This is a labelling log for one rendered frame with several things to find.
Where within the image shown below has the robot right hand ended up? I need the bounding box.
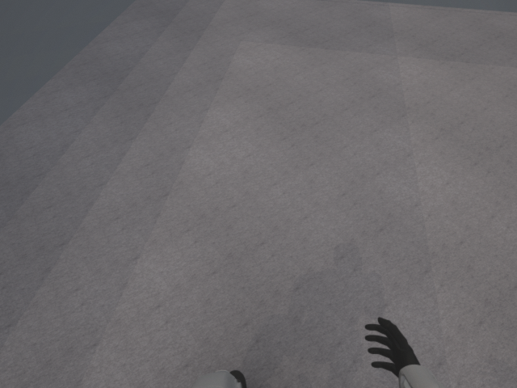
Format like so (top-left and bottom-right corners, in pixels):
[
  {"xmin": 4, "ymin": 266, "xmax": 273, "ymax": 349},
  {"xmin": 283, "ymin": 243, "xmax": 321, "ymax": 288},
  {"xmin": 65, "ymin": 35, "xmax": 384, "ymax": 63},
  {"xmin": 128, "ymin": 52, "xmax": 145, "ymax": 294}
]
[{"xmin": 365, "ymin": 317, "xmax": 420, "ymax": 377}]

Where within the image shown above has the robot left thigh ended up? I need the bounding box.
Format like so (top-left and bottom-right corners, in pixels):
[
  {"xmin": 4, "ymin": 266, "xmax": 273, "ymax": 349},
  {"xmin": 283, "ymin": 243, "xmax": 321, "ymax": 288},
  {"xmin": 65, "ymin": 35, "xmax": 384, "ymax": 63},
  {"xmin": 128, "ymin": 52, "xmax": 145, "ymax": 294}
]
[{"xmin": 191, "ymin": 372, "xmax": 242, "ymax": 388}]

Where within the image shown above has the left robot foot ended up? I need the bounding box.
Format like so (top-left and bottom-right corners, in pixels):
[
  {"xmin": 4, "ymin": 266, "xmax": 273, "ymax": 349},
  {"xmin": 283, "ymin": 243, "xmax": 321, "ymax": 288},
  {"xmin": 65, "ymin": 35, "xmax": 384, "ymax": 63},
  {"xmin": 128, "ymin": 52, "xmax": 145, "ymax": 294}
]
[{"xmin": 230, "ymin": 370, "xmax": 246, "ymax": 388}]

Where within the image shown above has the robot right forearm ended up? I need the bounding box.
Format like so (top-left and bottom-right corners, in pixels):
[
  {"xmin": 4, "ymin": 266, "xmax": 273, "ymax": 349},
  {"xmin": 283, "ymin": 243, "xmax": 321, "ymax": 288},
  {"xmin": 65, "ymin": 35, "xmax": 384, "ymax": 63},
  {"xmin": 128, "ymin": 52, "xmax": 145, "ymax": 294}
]
[{"xmin": 398, "ymin": 365, "xmax": 446, "ymax": 388}]

